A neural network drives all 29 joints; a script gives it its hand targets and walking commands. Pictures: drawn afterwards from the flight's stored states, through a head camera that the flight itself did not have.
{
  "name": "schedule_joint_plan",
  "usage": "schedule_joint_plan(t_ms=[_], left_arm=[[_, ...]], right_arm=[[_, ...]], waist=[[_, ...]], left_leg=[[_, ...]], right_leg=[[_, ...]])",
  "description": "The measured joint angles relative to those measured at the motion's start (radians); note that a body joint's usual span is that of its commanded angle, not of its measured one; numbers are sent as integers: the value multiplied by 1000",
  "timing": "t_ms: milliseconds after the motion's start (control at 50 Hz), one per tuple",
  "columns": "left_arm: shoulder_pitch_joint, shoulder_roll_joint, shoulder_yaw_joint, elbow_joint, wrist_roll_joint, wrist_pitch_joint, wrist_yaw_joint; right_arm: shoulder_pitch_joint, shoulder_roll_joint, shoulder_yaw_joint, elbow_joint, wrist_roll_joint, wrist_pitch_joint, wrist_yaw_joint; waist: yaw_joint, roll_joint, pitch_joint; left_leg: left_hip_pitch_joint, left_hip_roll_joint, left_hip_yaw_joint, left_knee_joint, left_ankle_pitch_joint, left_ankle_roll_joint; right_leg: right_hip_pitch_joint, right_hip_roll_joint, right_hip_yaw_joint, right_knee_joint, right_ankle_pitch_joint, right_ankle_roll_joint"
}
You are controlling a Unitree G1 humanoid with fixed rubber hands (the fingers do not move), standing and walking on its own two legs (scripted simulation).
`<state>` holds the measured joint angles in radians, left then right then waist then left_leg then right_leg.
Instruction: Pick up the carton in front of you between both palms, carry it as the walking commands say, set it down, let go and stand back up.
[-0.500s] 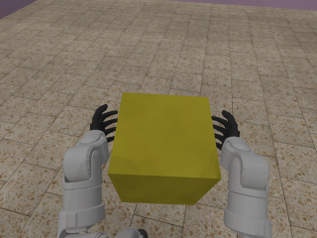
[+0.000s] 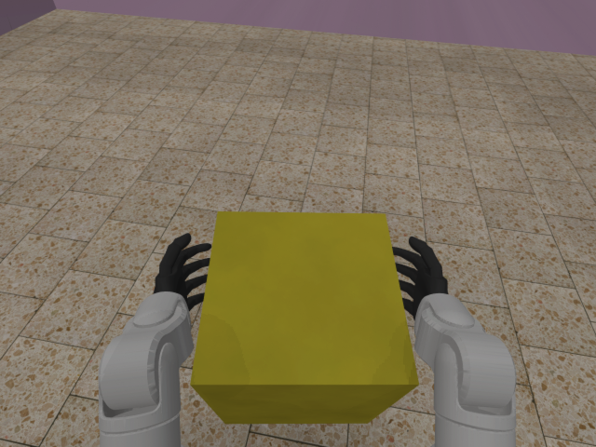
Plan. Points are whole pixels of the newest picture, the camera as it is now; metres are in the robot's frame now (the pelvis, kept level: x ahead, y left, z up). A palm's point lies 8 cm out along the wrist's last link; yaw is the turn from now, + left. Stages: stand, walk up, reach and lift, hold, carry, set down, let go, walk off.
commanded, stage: carry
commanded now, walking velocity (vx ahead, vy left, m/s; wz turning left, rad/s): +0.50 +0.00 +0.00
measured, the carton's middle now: (299, 326) +0.28 +0.01 +0.02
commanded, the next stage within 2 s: none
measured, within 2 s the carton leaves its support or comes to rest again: neither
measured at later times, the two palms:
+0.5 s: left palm (207, 155) +0.58 +0.18 +0.08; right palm (370, 157) +0.58 -0.12 +0.09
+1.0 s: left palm (243, 75) +0.86 +0.15 +0.11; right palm (371, 80) +0.87 -0.15 +0.10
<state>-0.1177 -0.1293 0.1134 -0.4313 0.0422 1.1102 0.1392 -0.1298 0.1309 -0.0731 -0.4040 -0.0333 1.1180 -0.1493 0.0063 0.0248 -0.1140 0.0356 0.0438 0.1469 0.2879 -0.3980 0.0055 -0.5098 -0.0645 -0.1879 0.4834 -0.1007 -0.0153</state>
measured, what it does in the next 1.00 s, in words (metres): walks ahead: right foot, then left foot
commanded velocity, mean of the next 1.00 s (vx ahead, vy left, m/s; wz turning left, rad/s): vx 0.50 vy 0.00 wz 0.00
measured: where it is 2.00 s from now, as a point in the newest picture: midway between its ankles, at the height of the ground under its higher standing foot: (294, 250)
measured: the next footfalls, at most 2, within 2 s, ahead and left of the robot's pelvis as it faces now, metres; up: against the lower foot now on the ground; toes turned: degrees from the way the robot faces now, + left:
right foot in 0.02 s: +0.18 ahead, -0.13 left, +0.00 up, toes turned -11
left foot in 0.44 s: +0.51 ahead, +0.13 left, +0.00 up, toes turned +12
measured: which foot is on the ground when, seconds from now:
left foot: down 0.00-0.06, up 0.08-0.42, down 0.44-0.94, up 0.96-1.00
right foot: up 0.00-0.00, down 0.02-0.48, up 0.50-0.90, down 0.92-1.00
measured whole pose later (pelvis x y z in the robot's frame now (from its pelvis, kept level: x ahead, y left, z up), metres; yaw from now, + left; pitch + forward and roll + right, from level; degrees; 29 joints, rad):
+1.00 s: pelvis +0.63 -0.01 +0.00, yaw +2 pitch +4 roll +0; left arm 0.01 -0.13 0.04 -0.49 0.05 1.20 0.14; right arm 0.02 0.13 -0.05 -0.53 -0.04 1.25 -0.15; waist 0.01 0.03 -0.20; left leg -0.22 0.10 0.12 0.81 -0.46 -0.01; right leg -0.38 -0.08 -0.26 0.53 -0.23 -0.05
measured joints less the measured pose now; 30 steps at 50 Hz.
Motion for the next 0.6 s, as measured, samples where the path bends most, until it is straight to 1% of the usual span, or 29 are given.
schedule_joint_plan(t_ms=[20,40,60,80,100,120,140,160,200,280,320,360,420,440,460,480,500,520,540,560,580,600], left_arm=[[13,1,-9,-23,-5,13,2],[23,1,-21,-34,-10,20,4],[33,1,-36,-33,-9,25,6],[43,1,-49,-32,-11,37,9],[57,2,-61,-35,-13,51,11],[72,2,-68,-42,-11,65,12],[88,1,-73,-51,-7,77,12],[104,1,-75,-61,-8,87,13],[128,0,-77,-75,-6,96,12],[140,-1,-73,-90,-5,103,11],[130,0,-75,-89,-2,106,8],[131,0,-77,-92,-1,106,7],[144,0,-73,-105,5,106,6],[147,-1,-72,-114,10,107,6],[141,1,-65,-113,14,107,6],[128,2,-53,-95,16,108,6],[112,3,-43,-71,20,111,6],[96,3,-34,-44,23,114,6],[84,4,-29,-25,22,116,6],[79,3,-32,-16,22,116,6],[78,3,-37,-13,21,112,6],[81,3,-45,-13,20,105,6]], right_arm=[[19,-1,8,-33,-3,15,0],[38,-3,10,-60,-5,28,0],[58,-5,5,-75,-2,39,0],[80,-5,1,-88,0,52,0],[102,-4,0,-103,0,68,0],[119,-4,2,-113,0,82,0],[133,-3,8,-116,-2,91,2],[146,-2,14,-122,-4,98,3],[160,-1,25,-127,-11,108,6],[169,0,36,-130,-12,108,16],[169,0,34,-136,-15,109,16],[169,0,33,-140,-14,110,16],[155,-1,38,-134,-10,118,15],[144,-2,38,-129,-6,119,15],[134,-3,41,-111,-5,111,16],[121,-3,44,-76,-6,97,17],[106,-4,42,-38,-7,87,18],[96,-4,38,-7,-8,81,19],[93,-4,34,7,-8,79,17],[97,-3,29,8,-7,77,17],[103,-3,26,-2,-8,76,17],[111,-3,21,-11,-6,73,17]], waist=[[6,0,-7],[13,6,-16],[21,14,-22],[27,9,-24],[29,0,-23],[29,-9,-18],[28,-17,-14],[27,-21,-11],[24,-22,-11],[15,-12,-21],[11,-18,-19],[10,-32,-25],[17,-51,-40],[16,-49,-44],[5,-59,-48],[-8,-75,-49],[-19,-74,-44],[-25,-69,-30],[-26,-65,-14],[-28,-60,3],[-30,-56,18],[-33,-51,30]], left_leg=[[12,9,-5,42,-39,-9],[-7,26,-12,135,-80,-16],[-65,46,-28,288,-69,-20],[-142,41,-63,465,-60,-21],[-226,28,-90,635,-67,-18],[-303,18,-100,765,-64,-13],[-372,13,-100,848,-43,-7],[-432,16,-93,879,-10,-4],[-525,36,-76,829,59,-8],[-617,72,-47,546,163,-21],[-619,75,-17,393,201,-25],[-605,68,23,287,241,-23],[-556,56,59,220,289,-20],[-526,52,69,206,279,-15],[-520,46,79,227,331,17],[-535,38,88,286,321,47],[-543,38,91,324,285,66],[-533,39,92,330,256,75],[-511,40,94,312,241,77],[-483,42,95,280,242,67],[-453,41,95,245,247,61],[-423,39,94,209,251,59]], right_leg=[[40,11,-24,-40,2,-5],[59,18,-39,-39,46,-30],[57,21,-49,7,21,-42],[64,18,-52,37,-26,-46],[85,13,-54,40,-65,-46],[114,9,-53,27,-90,-42],[146,5,-51,5,-100,-32],[181,3,-48,-23,-102,-20],[250,5,-41,-82,-108,-14],[381,7,-29,-174,-135,7],[447,1,-28,-195,-166,22],[507,-12,-25,-195,-212,43],[574,-34,0,-144,-310,77],[585,-40,12,-96,-358,86],[576,-58,19,-17,-409,86],[525,-81,36,117,-408,70],[446,-78,77,288,-403,56],[360,-60,118,449,-392,48],[278,-43,138,575,-377,40],[206,-30,141,649,-360,33],[145,-26,135,679,-325,26],[98,-25,125,668,-295,21]])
